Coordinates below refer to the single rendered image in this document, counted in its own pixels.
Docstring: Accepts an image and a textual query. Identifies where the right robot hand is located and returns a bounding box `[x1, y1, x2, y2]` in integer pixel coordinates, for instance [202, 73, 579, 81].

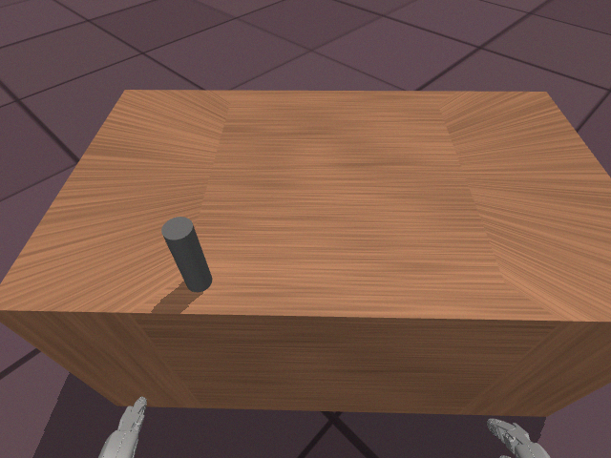
[487, 418, 550, 458]

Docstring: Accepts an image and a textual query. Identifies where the left robot hand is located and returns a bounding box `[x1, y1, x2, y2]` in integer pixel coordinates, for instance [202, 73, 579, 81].
[98, 397, 147, 458]

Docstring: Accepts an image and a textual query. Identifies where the can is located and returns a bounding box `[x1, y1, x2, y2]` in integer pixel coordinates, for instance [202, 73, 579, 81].
[161, 217, 212, 292]

